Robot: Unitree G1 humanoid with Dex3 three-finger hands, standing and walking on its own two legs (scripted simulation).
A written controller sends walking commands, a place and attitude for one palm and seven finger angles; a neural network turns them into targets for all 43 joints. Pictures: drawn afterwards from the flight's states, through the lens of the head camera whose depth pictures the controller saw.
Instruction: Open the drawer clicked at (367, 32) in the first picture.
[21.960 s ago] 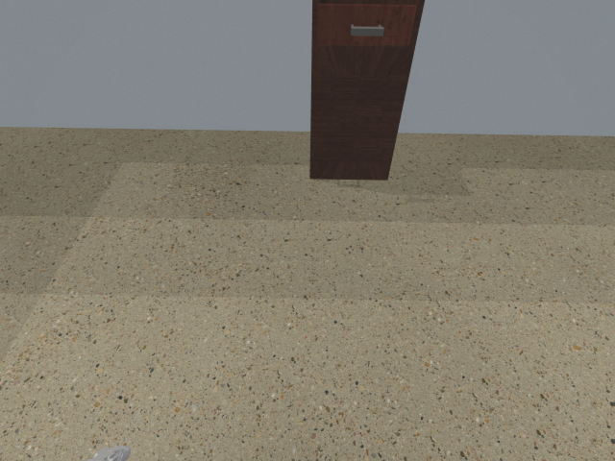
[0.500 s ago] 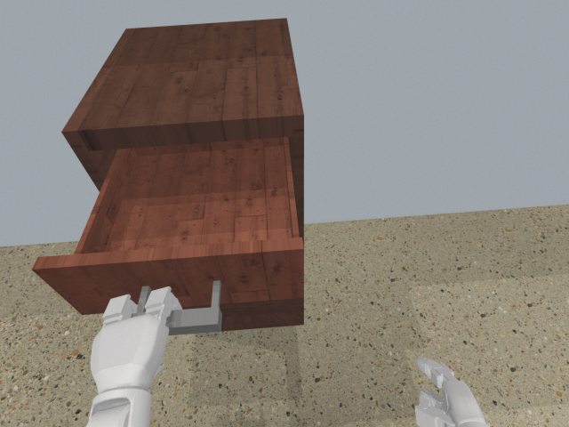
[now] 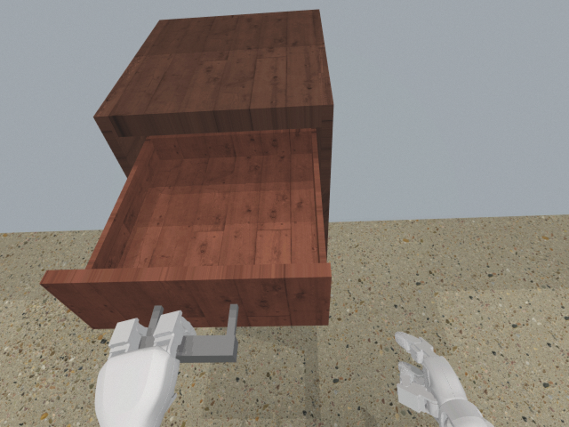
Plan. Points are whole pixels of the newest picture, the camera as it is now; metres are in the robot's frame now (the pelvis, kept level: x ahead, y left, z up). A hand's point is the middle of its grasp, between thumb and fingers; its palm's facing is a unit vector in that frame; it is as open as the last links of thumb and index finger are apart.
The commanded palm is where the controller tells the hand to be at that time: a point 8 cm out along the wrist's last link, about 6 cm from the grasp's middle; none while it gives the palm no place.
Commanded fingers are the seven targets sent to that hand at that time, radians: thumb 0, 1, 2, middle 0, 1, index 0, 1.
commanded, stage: open the thumb to release the handle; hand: left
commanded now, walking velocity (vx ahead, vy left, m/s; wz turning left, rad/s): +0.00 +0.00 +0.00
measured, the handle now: (191, 331) +0.23 +0.16 +0.04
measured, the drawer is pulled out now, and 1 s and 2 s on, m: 0.30 0.30 0.30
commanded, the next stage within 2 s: lift the hand off the handle in 0.58 s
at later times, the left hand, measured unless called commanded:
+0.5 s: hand (150, 390) +0.16 +0.20 +0.02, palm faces +0.01 -0.13 -0.99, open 10.8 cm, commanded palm +0.13 +0.20 +0.08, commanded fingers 0.00 -0.50 0.30 -0.30 -1.20 -0.30 -1.20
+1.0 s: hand (160, 379) +0.17 +0.19 +0.02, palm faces +0.03 -0.10 -0.99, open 13.8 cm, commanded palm +0.15 +0.19 +0.08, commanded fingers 0.00 -0.50 0.30 -0.30 -1.20 -0.30 -1.20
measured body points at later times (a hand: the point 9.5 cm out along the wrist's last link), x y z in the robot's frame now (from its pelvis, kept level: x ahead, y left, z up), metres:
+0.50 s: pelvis -0.01 -0.02 +0.01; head +0.01 -0.05 +0.46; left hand +0.15 +0.20 +0.07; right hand +0.20 -0.24 -0.08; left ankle +0.00 +0.10 -0.68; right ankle -0.03 -0.11 -0.68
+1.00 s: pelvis -0.01 -0.03 +0.01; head +0.01 -0.06 +0.46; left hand +0.17 +0.19 +0.07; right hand +0.20 -0.24 -0.09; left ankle +0.00 +0.10 -0.68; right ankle -0.03 -0.11 -0.68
